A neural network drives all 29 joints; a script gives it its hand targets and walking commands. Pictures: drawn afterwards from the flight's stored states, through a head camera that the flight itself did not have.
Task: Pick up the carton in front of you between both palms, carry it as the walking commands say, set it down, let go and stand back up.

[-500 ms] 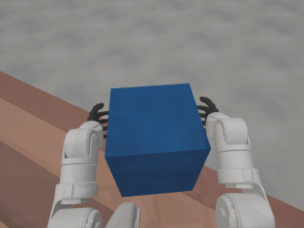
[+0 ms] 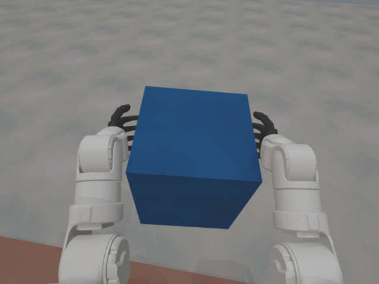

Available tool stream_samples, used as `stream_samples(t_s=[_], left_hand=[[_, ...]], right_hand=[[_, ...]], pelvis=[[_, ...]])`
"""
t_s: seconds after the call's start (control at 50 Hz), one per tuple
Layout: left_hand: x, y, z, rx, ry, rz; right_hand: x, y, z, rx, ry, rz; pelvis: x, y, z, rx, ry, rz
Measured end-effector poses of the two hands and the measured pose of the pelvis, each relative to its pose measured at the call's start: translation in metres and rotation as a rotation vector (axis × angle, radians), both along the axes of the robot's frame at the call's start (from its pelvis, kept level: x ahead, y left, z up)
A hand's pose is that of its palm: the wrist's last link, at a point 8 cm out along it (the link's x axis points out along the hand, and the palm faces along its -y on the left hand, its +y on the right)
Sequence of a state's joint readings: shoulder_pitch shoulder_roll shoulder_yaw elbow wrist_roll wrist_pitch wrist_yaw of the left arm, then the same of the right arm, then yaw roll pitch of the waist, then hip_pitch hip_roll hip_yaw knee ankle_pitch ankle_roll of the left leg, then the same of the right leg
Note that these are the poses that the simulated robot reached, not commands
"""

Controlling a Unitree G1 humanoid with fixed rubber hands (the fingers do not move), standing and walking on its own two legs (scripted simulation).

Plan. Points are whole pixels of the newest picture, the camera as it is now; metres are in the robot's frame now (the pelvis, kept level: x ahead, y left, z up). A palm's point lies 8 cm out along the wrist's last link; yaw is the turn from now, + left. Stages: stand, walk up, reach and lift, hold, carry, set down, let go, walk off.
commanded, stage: carry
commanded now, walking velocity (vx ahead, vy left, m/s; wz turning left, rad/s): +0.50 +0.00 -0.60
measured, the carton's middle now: (190, 163) +0.36 -0.03 +0.08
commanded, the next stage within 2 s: none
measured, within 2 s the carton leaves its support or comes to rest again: neither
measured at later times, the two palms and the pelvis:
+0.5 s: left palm (173, 106) +0.81 -0.02 -0.09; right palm (246, 122) +0.69 -0.29 -0.09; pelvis +0.41 -0.03 -0.16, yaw -16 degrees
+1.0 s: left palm (194, 79) +1.21 -0.15 -0.19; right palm (246, 91) +1.07 -0.42 -0.19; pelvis +0.81 -0.13 -0.27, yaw -34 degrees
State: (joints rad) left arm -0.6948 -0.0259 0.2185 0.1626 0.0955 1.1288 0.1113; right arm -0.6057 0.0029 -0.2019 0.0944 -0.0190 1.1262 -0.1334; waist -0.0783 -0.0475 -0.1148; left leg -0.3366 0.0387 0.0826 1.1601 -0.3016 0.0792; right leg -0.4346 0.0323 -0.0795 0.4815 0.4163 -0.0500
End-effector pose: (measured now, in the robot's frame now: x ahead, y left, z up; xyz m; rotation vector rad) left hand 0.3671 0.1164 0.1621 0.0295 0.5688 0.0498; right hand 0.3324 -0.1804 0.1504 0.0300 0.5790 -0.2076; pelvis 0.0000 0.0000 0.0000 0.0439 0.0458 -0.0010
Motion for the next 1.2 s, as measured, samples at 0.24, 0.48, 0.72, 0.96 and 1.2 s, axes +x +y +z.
stream_samples(t_s=[0.24, 0.48, 0.72, 0.96, 1.2], left_hand=[[0.174, 0.011, -0.129, 0.018, 0.2, 0.038], [0.429, -0.113, -0.24, 0.035, 0.247, -0.257], [0.635, -0.262, -0.312, -0.002, 0.052, -0.428], [0.8, -0.248, -0.36, -0.005, 0.18, -0.303], [0.925, -0.431, -0.296, -0.021, 0.112, -0.713]], right_hand=[[0.201, 0.008, -0.11, 0.001, 0.2, 0.052], [0.349, -0.093, -0.235, 0.012, 0.247, -0.24], [0.52, -0.224, -0.296, 0.025, 0.04, -0.449], [0.71, -0.224, -0.348, 0.08, 0.152, -0.373], [0.736, -0.333, -0.281, 0.016, 0.09, -0.756]], pelvis=[[0.186, -0.019, -0.07, -0.09, -0.005, -0.136], [0.393, -0.024, -0.162, -0.008, 0.034, -0.269], [0.603, -0.084, -0.262, -0.063, 0.051, -0.448], [0.776, -0.129, -0.264, -0.044, 0.096, -0.555], [0.925, -0.165, -0.234, -0.07, 0.086, -0.707]])
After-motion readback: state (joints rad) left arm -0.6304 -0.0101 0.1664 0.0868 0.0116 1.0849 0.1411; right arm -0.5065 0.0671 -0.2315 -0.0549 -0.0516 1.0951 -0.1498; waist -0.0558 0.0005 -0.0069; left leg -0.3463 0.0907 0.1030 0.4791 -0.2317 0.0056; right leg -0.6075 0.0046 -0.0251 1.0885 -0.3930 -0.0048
